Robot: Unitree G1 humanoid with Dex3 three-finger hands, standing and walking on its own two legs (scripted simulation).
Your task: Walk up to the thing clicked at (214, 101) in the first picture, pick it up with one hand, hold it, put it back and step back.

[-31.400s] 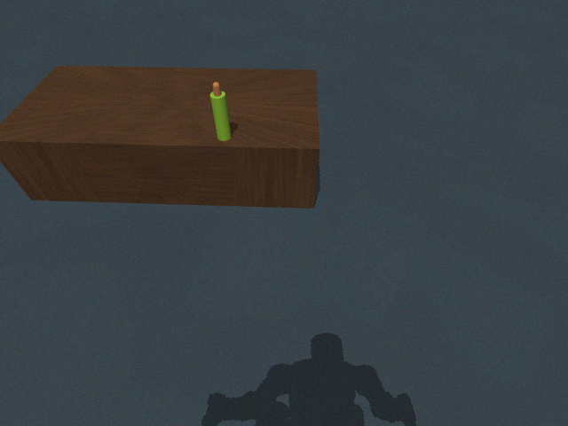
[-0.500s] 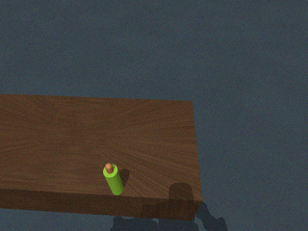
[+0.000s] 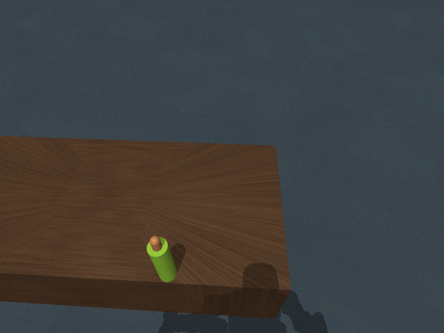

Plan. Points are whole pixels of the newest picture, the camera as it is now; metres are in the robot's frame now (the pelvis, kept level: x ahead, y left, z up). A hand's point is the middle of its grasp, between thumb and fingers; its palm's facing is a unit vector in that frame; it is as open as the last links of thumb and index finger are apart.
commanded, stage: stand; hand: left
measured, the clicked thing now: (161, 257) +0.38 +0.20 -0.30
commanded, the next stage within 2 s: step back in 0.60 s
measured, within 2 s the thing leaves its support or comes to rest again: neither
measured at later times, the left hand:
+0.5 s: hand out of the picture +0.06 +0.26 -0.16, palm faces -0.01 -0.94 -0.34, open 7.3 cm
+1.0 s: hand out of the picture +0.07 +0.32 -0.19, palm faces +0.03 -0.93 -0.36, open 7.3 cm
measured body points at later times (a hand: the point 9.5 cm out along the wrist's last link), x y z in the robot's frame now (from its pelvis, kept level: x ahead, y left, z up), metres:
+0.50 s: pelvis -0.01 +0.00 +0.00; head +0.00 +0.00 +0.45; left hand +0.06 +0.31 -0.13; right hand +0.07 -0.29 -0.13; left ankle +0.02 +0.14 -0.75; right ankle -0.03 -0.11 -0.75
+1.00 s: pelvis -0.06 +0.05 -0.03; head +0.00 +0.07 +0.41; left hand +0.07 +0.37 -0.16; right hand +0.01 -0.28 -0.14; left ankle +0.00 +0.14 -0.75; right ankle -0.06 -0.11 -0.72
